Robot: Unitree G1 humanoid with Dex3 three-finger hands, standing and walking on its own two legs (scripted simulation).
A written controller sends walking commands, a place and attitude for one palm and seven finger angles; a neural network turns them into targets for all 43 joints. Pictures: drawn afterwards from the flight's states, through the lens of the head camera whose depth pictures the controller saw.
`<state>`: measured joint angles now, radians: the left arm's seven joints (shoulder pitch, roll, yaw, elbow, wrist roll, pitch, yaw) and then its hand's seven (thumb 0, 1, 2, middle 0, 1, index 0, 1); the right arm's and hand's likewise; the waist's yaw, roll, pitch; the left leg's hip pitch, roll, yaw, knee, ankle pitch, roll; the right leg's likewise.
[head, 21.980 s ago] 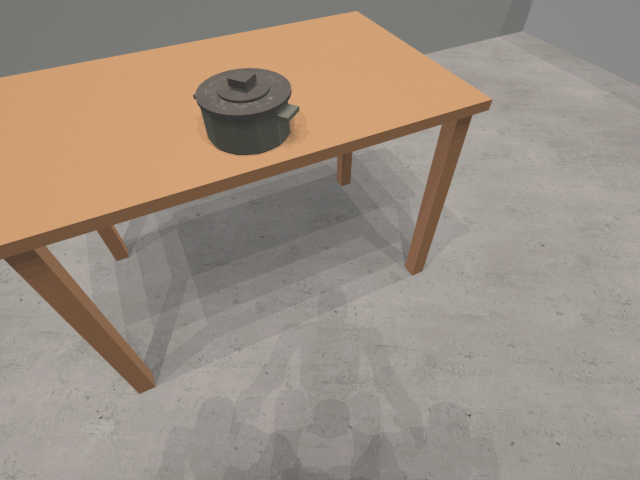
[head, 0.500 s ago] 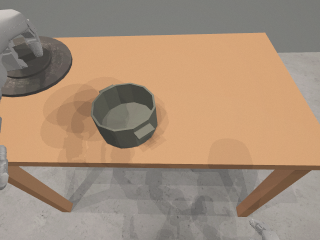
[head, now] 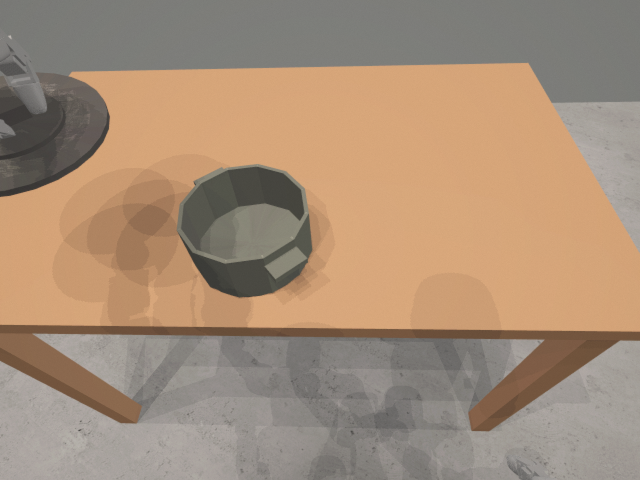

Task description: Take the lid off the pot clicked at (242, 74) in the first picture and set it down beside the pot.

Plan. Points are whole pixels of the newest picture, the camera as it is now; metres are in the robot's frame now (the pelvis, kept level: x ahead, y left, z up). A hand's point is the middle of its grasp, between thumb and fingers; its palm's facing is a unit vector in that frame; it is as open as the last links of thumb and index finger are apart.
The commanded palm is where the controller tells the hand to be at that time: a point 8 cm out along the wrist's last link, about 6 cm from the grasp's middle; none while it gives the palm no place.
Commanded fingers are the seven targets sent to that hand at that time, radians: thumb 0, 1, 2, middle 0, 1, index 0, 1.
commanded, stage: lower the lid onto the table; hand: left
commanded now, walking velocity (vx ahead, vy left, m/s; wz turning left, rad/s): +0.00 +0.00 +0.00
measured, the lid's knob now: out of the picture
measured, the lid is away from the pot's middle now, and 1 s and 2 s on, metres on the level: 0.23 0.23 0.23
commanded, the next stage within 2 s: none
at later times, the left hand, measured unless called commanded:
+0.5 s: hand (14, 139) +0.43 +0.33 +0.22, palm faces -0.26 -0.07 -0.96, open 6.9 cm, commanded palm +0.42 +0.33 +0.28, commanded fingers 0.00 0.57 1.07 -0.85 -0.99 -0.93 -1.03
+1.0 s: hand (33, 163) +0.43 +0.34 +0.18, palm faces -0.32 -0.09 -0.94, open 6.9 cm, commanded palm +0.43 +0.34 +0.25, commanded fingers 0.00 0.57 1.07 -0.85 -0.99 -0.93 -1.03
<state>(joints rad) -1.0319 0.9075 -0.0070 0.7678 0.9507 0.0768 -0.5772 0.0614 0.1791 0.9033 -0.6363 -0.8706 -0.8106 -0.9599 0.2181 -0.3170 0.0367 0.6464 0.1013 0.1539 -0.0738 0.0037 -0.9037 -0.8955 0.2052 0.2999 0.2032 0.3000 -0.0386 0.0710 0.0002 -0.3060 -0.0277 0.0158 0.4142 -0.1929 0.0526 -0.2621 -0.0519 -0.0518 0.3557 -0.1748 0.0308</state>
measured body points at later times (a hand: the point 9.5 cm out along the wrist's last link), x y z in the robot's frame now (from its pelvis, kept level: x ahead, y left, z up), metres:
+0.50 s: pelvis +0.00 +0.00 +0.00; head +0.04 -0.01 +0.45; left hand +0.44 +0.33 +0.27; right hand +0.11 -0.27 -0.12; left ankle +0.01 +0.09 -0.74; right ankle +0.00 -0.15 -0.74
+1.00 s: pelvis +0.01 +0.01 +0.00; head +0.05 +0.00 +0.45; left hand +0.44 +0.34 +0.23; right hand +0.10 -0.27 -0.12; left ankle +0.01 +0.09 -0.74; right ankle +0.00 -0.15 -0.74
